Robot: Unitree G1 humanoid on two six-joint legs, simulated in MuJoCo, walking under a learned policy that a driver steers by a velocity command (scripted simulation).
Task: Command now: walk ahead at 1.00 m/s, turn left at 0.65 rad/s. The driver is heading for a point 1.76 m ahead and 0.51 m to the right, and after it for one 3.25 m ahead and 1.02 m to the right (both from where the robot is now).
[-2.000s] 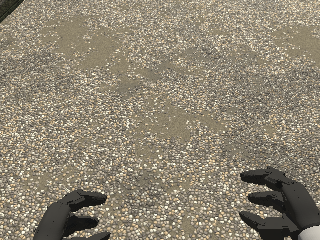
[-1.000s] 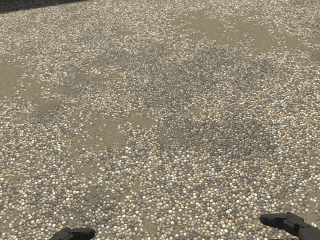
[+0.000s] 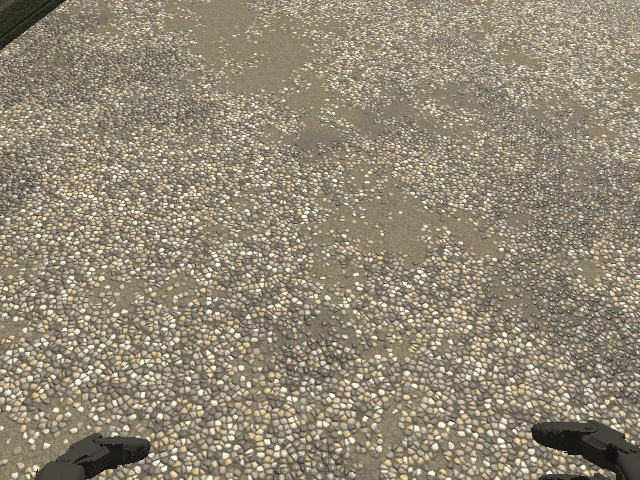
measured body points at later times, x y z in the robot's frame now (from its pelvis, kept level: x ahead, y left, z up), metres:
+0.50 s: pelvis +0.03 +0.02 +0.01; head +0.00 +0.02 +0.46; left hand +0.32 +0.18 +0.01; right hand +0.29 -0.20 +0.07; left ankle +0.09 +0.12 -0.72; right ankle +0.02 -0.11 -0.72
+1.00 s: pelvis +0.02 +0.02 +0.00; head +0.02 +0.01 +0.45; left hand +0.33 +0.11 -0.03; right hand +0.11 -0.29 -0.05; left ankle +0.09 +0.11 -0.72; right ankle +0.02 -0.11 -0.72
